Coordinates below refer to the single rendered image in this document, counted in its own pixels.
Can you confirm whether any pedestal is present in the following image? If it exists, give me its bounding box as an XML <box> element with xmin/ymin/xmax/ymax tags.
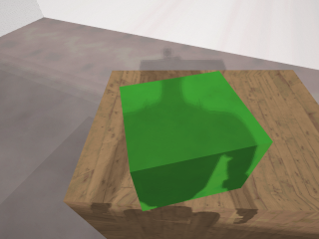
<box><xmin>63</xmin><ymin>70</ymin><xmax>319</xmax><ymax>239</ymax></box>

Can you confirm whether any carton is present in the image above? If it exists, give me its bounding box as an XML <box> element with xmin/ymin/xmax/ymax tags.
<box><xmin>120</xmin><ymin>71</ymin><xmax>273</xmax><ymax>211</ymax></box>

